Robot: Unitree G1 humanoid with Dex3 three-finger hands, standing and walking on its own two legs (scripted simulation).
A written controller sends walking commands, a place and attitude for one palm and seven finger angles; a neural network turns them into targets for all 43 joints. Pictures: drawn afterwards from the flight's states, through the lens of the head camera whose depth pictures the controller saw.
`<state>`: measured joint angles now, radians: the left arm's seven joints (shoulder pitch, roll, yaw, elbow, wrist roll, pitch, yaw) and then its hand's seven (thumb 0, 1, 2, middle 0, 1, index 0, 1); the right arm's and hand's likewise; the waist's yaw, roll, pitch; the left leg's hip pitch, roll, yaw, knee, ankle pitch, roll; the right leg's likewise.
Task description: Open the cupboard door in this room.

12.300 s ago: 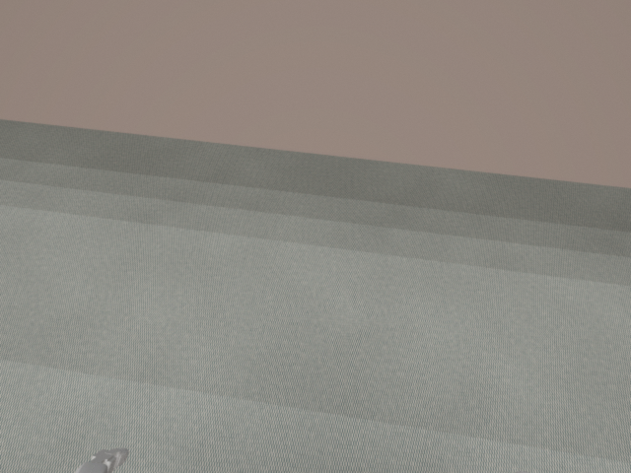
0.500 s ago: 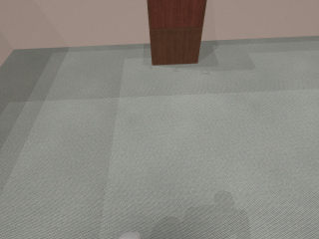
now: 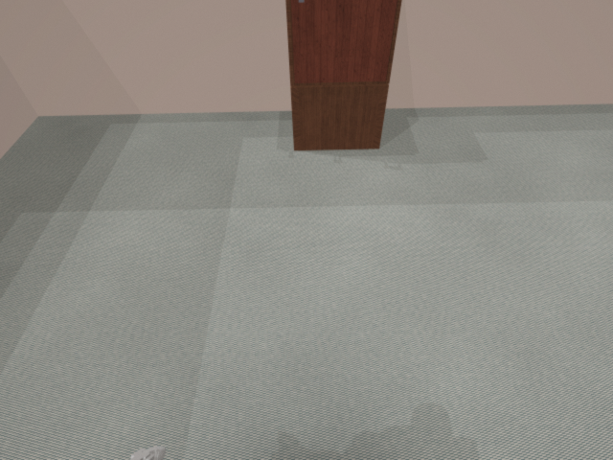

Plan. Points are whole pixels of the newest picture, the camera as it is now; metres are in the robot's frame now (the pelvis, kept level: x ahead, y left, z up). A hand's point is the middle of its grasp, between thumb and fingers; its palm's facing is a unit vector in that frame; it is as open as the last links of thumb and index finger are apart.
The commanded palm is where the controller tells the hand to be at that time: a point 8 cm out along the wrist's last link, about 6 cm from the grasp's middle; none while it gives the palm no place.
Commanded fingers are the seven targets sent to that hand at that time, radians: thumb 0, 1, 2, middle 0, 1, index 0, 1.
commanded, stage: stand and wait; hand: left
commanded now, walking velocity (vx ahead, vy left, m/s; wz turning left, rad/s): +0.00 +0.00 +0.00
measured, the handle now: out of the picture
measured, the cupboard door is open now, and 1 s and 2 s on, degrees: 0 0 0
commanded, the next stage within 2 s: turn or walk to find it in 0.12 s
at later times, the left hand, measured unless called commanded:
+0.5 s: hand out of the picture -0.06 +0.21 -0.18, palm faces +0.22 -0.95 -0.20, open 7.4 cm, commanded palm none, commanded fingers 0.00 0.90 0.90 -0.20 -0.30 -0.20 -0.30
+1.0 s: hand out of the picture -0.03 +0.18 -0.15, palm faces +0.26 -0.93 -0.27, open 7.4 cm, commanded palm none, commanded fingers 0.00 0.90 0.90 -0.20 -0.30 -0.20 -0.30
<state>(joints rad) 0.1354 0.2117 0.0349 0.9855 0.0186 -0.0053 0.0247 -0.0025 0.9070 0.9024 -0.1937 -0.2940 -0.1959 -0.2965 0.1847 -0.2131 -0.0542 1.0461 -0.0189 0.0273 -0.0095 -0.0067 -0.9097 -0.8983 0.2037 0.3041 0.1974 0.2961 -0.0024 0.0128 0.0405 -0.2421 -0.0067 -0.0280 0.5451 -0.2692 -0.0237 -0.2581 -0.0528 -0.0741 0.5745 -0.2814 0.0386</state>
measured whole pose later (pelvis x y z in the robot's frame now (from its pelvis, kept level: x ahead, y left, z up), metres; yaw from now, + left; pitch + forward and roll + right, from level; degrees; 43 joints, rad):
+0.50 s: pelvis -0.05 +0.01 +0.00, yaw +9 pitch -1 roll +0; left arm 0.25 0.22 0.05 1.05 0.01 0.04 0.02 0.00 0.91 0.90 -0.20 -0.29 -0.20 -0.30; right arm 0.23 -0.17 -0.05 1.07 -0.01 0.04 0.00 0.00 -0.91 -0.90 0.20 0.30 0.19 0.30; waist 0.02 -0.05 0.07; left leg -0.21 0.01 0.05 0.58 -0.34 0.02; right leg -0.34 -0.11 -0.18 0.66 -0.35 0.02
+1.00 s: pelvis -0.06 -0.02 +0.01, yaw +16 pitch +0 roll +1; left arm 0.17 0.17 0.01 1.01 0.02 0.00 0.02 0.00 0.91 0.90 -0.19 -0.29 -0.20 -0.30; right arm 0.22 -0.21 -0.05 1.04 -0.01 0.04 -0.01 0.00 -0.90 -0.90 0.20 0.30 0.20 0.30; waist -0.01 0.06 0.03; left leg -0.28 -0.03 -0.06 0.60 -0.37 -0.01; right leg -0.22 -0.02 -0.07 0.54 -0.31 -0.03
